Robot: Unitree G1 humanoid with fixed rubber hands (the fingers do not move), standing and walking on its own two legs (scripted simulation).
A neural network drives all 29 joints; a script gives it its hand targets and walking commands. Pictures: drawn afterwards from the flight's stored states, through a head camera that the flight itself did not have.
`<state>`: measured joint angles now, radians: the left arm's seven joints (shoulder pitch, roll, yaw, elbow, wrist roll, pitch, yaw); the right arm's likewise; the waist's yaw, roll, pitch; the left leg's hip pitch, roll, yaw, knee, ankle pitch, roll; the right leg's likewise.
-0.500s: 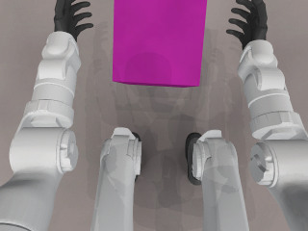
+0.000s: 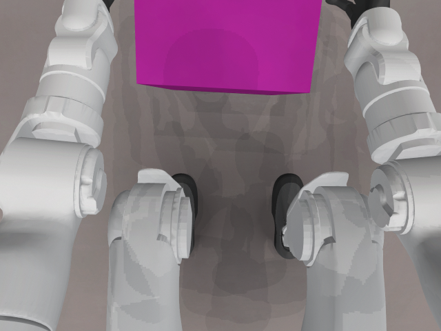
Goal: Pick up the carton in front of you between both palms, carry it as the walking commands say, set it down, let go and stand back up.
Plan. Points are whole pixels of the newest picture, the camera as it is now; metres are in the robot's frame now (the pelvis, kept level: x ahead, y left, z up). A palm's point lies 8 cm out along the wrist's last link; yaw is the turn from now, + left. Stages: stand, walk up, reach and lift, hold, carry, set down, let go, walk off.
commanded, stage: reach and lift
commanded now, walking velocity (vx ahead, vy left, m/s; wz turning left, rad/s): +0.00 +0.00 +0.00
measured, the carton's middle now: (226, 24) +0.53 +0.04 -0.24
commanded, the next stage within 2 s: none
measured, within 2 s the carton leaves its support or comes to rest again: leaves its support in 0.62 s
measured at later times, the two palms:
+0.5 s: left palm out of the picture +0.54 +0.18 -0.17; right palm (347, 7) +0.54 -0.12 -0.17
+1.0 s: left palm out of the picture +0.50 +0.18 -0.01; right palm out of the picture +0.51 -0.11 -0.01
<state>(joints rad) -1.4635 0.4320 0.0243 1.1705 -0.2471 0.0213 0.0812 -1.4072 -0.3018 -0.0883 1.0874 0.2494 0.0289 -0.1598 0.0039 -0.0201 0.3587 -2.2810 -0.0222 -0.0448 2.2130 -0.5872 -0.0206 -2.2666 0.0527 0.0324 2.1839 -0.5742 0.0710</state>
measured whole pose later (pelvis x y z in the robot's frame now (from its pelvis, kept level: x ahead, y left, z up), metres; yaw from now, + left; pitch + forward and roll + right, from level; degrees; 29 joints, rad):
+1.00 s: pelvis -0.01 -0.01 +0.06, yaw +2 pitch +42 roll -1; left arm -1.18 0.13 0.37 0.86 0.13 0.33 0.05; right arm -1.13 -0.02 -0.48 0.78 -0.13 0.30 -0.12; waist 0.01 -0.03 -0.07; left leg -2.19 -0.10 -0.08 1.99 -0.52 -0.07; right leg -2.17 0.11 0.07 1.98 -0.54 0.08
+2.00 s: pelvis +0.07 -0.01 +0.33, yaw +4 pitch +23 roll +0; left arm -0.50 -0.09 0.34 0.63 0.20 0.32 0.03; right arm -0.48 0.13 -0.36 0.60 -0.18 0.30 -0.06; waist 0.00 -0.01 -0.21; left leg -1.03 -0.08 -0.13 1.04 -0.41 -0.03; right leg -1.02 0.09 0.13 1.04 -0.42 0.03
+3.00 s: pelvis +0.09 -0.01 +0.41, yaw +4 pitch -4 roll +0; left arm -0.30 -0.16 0.29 0.35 0.29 0.64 -0.01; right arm -0.31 0.16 -0.29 0.36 -0.29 0.62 0.01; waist 0.00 0.00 0.00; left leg -0.15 -0.04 -0.14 0.43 -0.21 -0.01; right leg -0.14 0.04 0.14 0.44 -0.22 0.01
